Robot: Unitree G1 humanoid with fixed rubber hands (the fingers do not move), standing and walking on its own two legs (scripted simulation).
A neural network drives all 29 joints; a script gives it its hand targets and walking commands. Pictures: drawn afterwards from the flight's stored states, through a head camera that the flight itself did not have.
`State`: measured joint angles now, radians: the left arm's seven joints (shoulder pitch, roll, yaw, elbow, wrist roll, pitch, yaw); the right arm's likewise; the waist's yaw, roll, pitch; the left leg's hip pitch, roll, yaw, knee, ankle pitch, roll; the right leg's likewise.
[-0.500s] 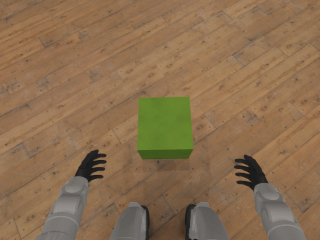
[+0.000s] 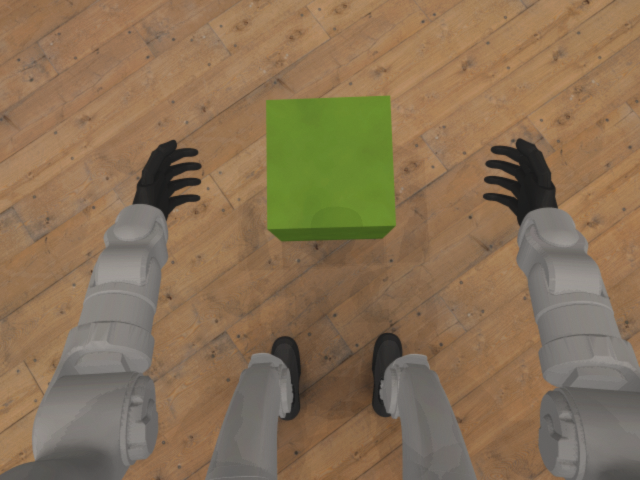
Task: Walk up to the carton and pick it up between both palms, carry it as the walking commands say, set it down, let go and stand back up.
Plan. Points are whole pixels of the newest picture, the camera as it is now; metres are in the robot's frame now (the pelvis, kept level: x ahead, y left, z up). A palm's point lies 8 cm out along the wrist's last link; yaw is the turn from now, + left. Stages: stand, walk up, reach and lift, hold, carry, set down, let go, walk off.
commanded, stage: reach and lift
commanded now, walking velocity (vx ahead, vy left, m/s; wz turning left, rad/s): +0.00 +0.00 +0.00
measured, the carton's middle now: (330, 176) +0.59 +0.02 -0.57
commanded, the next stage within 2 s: none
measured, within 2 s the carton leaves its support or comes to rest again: neither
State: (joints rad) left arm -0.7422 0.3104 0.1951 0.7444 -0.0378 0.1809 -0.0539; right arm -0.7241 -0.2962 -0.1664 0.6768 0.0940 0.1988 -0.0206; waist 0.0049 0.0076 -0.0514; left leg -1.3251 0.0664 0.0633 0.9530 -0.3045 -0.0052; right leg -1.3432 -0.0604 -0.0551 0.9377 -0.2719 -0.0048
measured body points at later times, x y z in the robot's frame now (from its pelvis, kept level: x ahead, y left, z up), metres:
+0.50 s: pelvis +0.00 +0.00 -0.02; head +0.34 +0.00 +0.27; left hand +0.53 +0.23 -0.15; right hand +0.52 -0.21 -0.16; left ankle +0.05 +0.13 -0.65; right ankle +0.06 -0.12 -0.65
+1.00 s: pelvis -0.08 +0.00 -0.16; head +0.31 -0.01 +0.05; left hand +0.52 +0.24 -0.31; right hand +0.52 -0.22 -0.32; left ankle +0.05 +0.13 -0.65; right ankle +0.06 -0.13 -0.65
